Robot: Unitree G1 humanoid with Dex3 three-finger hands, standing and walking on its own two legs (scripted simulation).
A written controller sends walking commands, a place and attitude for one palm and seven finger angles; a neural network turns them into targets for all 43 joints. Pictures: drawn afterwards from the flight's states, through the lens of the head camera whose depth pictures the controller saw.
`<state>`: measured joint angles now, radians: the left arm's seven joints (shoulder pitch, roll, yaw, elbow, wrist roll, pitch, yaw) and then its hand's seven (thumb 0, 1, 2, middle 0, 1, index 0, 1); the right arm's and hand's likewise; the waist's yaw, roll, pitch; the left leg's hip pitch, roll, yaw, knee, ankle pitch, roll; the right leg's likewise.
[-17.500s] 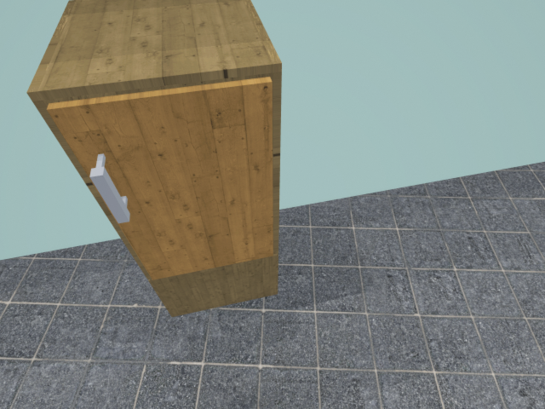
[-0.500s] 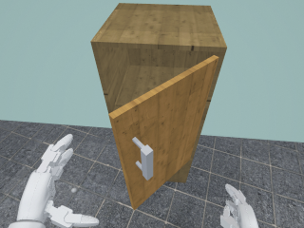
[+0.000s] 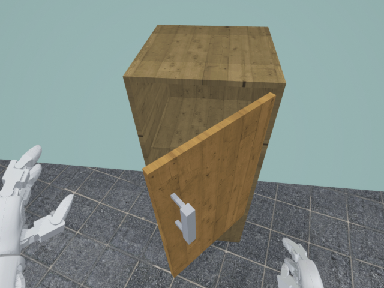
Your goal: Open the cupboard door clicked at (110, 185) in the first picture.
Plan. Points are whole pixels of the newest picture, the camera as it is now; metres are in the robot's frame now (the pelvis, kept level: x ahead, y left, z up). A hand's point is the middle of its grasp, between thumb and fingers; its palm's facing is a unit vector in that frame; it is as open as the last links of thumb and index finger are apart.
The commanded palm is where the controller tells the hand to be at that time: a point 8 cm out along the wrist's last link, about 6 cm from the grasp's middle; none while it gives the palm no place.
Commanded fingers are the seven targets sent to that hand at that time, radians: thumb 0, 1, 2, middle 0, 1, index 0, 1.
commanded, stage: draw the hand back to the body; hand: left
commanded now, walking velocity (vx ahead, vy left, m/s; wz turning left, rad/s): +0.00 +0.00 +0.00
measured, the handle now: (182, 218) +0.27 +0.07 -0.01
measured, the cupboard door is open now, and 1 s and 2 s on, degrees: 47 47 47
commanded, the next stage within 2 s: step back with the hand held close in 0.46 s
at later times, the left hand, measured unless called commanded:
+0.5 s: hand (50, 206) +0.18 +0.25 +0.16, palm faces +0.45 -0.80 -0.40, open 7.5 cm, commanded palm +0.13 +0.29 +0.17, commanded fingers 0.00 0.90 0.90 -0.20 -0.30 -0.20 -0.30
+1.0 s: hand (33, 226) +0.15 +0.26 +0.15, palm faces +0.35 -0.78 -0.51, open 7.4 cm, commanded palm +0.09 +0.30 +0.18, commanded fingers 0.00 0.90 0.90 -0.20 -0.30 -0.20 -0.30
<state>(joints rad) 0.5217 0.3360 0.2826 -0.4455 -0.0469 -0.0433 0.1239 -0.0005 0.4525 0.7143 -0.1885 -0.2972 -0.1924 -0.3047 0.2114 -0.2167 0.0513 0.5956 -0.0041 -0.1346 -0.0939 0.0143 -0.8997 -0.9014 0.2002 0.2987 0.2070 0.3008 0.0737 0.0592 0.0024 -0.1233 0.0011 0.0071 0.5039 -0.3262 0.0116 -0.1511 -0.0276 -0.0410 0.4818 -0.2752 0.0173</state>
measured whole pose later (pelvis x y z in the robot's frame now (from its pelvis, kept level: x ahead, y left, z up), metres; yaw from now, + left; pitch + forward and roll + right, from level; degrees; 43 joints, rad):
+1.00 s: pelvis -0.05 +0.01 +0.00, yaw -2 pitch +0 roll +0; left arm 0.57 0.42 0.41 -0.49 -0.04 -0.15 0.13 0.01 0.88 0.90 -0.21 -0.30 -0.21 -0.31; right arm 0.17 -0.23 -0.01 0.56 0.00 -0.01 -0.09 0.01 -0.90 -0.90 0.20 0.30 0.21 0.30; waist 0.01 0.01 0.05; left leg -0.25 0.00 0.04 0.49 -0.23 0.02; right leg -0.28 -0.03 -0.01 0.45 -0.16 0.02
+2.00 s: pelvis -0.19 +0.01 -0.03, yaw +6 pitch +0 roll +1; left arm 0.53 0.42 0.49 -0.63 -0.02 -0.26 0.16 0.01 0.88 0.90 -0.21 -0.30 -0.21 -0.31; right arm 0.16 -0.21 -0.02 0.63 -0.02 -0.09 -0.05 0.01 -0.90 -0.90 0.20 0.30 0.21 0.30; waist 0.01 -0.08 0.09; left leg -0.42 -0.01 0.05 0.74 -0.44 0.00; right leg -0.54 -0.01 0.13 0.63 -0.12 0.05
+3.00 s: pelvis -0.29 -0.01 +0.00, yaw -3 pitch -1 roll -1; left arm 0.53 0.39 0.41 -0.43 -0.03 -0.20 0.15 0.01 0.88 0.90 -0.20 -0.30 -0.21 -0.30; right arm 0.22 -0.15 0.04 0.64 -0.02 -0.17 -0.08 0.01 -0.90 -0.90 0.20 0.30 0.21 0.30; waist -0.01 0.00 0.01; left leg -0.32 0.02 0.04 0.41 -0.08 0.02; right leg -0.12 0.00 -0.01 0.43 -0.30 0.01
